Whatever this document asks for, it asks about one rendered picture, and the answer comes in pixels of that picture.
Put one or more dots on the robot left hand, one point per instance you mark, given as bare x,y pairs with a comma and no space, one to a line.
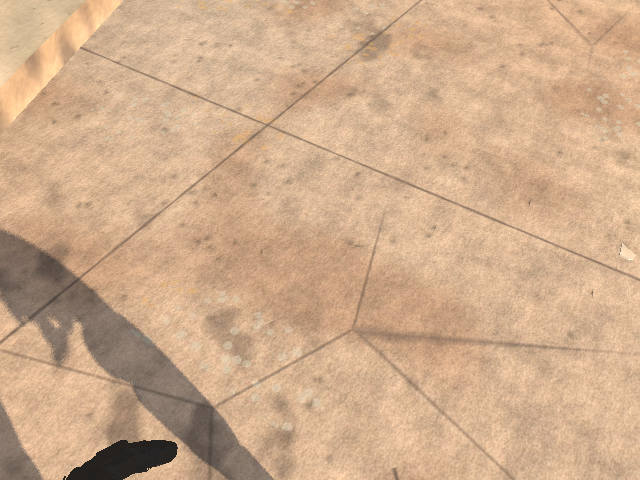
122,459

